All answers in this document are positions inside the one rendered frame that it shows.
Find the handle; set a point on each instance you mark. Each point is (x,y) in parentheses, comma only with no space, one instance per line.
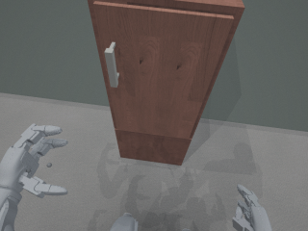
(111,65)

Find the cupboard door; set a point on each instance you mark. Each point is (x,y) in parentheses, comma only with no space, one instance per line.
(165,59)

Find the robot left thigh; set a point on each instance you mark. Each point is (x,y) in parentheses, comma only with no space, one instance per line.
(125,223)

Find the robot left forearm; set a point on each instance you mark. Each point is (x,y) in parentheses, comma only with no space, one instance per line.
(9,199)

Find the robot right hand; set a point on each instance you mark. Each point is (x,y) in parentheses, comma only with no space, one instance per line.
(256,217)

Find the robot left shin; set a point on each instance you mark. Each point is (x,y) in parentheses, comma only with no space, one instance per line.
(127,215)

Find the robot left hand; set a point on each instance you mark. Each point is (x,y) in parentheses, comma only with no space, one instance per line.
(17,159)

